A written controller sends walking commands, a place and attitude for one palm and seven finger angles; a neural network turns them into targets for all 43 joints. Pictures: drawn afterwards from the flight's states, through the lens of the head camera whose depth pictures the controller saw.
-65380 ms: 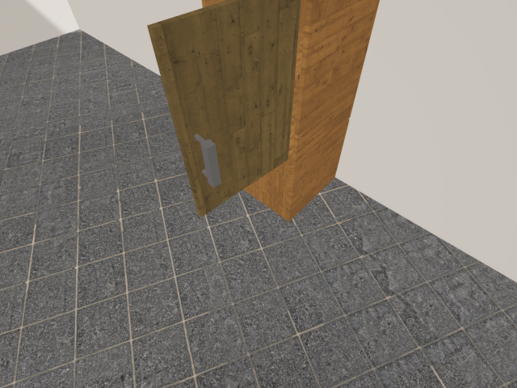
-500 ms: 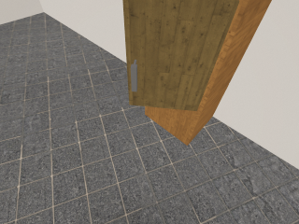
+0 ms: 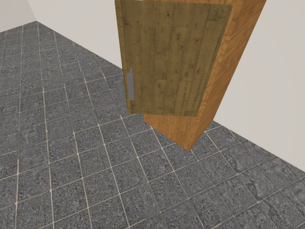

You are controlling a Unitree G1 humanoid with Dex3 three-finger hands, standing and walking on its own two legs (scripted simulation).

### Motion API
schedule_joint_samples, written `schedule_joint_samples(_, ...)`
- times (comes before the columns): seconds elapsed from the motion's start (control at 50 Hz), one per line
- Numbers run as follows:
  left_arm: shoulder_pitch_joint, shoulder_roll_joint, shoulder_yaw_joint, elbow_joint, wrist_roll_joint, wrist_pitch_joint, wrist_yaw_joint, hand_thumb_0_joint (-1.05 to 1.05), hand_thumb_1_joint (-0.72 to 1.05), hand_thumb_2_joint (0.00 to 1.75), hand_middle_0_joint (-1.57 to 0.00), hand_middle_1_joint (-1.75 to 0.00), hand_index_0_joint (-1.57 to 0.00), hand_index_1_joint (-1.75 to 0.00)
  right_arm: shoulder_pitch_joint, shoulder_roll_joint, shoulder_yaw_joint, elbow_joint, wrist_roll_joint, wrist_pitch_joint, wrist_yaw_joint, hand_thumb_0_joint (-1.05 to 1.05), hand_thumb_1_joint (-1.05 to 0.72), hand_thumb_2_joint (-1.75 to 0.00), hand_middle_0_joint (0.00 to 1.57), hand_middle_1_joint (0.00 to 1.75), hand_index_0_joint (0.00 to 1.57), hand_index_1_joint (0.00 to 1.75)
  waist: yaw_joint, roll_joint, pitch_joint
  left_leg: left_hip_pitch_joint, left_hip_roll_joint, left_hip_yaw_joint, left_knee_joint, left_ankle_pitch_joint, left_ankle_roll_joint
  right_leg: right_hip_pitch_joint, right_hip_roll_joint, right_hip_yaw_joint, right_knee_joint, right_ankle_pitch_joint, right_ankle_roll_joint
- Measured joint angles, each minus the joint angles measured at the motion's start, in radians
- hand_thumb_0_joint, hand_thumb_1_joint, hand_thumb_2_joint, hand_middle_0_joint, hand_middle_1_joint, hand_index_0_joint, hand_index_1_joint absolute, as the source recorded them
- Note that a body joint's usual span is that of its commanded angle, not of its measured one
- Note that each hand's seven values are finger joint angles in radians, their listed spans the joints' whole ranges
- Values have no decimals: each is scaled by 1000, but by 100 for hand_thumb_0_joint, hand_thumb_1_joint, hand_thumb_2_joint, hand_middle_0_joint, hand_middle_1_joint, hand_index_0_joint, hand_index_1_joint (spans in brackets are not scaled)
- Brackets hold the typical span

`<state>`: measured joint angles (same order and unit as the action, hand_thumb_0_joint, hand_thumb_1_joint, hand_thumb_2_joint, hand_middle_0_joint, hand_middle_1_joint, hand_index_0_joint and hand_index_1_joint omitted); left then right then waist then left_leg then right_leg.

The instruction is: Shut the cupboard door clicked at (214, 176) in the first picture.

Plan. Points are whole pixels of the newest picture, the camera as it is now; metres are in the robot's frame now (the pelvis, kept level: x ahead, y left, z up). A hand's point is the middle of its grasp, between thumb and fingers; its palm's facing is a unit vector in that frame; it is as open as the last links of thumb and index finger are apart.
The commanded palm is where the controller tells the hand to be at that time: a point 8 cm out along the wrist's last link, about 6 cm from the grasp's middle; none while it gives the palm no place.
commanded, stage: look again from close up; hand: left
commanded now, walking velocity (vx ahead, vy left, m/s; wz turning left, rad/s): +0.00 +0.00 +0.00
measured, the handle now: (131, 84) +0.73 +0.15 -0.10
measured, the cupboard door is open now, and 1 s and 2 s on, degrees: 37 37 37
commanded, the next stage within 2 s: shuffle to correct the standing spot in 0.16 s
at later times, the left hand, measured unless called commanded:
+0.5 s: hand out of the picture +0.00 +0.15 -0.18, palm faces +0.06 -0.99 -0.16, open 7.4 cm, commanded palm none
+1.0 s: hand (112, 191) +0.26 +0.16 -0.18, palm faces +0.01 -0.97 -0.24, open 7.3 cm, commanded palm none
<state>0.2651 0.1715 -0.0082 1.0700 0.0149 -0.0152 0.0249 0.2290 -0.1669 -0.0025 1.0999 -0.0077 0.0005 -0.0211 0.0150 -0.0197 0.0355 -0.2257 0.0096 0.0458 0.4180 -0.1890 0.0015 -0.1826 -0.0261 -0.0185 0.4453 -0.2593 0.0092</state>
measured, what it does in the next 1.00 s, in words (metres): walks ahead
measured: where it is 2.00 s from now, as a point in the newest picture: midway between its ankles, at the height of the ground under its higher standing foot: (164, 222)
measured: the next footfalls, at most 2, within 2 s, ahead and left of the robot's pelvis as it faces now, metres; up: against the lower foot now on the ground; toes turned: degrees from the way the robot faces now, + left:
right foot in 1.02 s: +0.34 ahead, -0.16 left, +0.00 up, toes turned +2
left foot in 1.28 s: +0.35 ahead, +0.04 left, +0.00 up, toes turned +11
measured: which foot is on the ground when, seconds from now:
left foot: down 0.00-1.00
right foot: down 0.00-0.66, up 0.68-1.00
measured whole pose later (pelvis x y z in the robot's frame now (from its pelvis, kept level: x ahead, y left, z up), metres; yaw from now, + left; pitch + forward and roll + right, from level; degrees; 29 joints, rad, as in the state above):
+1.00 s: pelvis +0.20 -0.05 -0.02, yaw +1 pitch +1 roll +0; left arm 0.18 0.23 0.06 1.01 0.03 -0.03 -0.02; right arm 0.37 -0.11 -0.02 1.11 -0.03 -0.04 -0.02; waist -0.02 0.00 0.10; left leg -0.05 0.10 0.11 0.50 -0.44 -0.06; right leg -0.46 -0.08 -0.12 0.61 -0.18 -0.02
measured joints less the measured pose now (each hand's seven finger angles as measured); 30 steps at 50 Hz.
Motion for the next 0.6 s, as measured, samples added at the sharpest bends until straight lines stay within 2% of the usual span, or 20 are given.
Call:
schedule_joint_samples(0.18, 10, -12, -4, 28, -4, -1, 2, 0, 91, 90, -20, -30, -20, -30, 54, 32, 12, 44, 1, -2, -1, 1, -91, -90, 20, 30, 20, 30, -10, 0, 9, 18, 0, 2, -11, -6, -1, 18, 1, 2, -13, -4, -1)
schedule_joint_samples(0.36, 46, -34, 1, 42, 2, 0, -1, 0, 91, 90, -20, -30, -20, -30, 75, 61, 10, 50, -3, -7, 1, 1, -91, -89, 20, 30, 20, 30, -9, -1, -2, 23, -1, 7, 10, -33, -2, 16, -2, 6, 19, -36, -7)
schedule_joint_samples(0.5, 109, -40, 27, 34, 12, -6, -17, 0, 90, 90, -20, -30, -20, -30, 117, 58, -14, 28, -10, -3, 9, 1, -91, -89, 20, 30, 20, 30, -3, 7, -34, -12, 9, -5, 124, -133, 2, -2, 7, -4, 106, -125, -25)
schedule_joint_samples(0.54, 129, -43, 35, 31, 10, -20, -15, 0, 90, 90, -20, -30, -20, -30, 124, 52, -18, 24, -11, -4, 11, 1, -91, -89, 20, 30, 20, 30, -1, 15, -35, -42, 23, -4, 207, -174, 19, 12, 16, -21, 110, -145, -23)
schedule_joint_samples(0.6, 161, -45, 43, 35, 16, -36, -7, 0, 90, 90, -20, -30, -20, -30, 109, 42, -24, 20, -11, -6, 16, 1, -91, -89, 20, 30, 20, 30, 7, 5, -26, -99, 30, 28, 333, -250, 28, 51, 16, -43, 96, -169, -26)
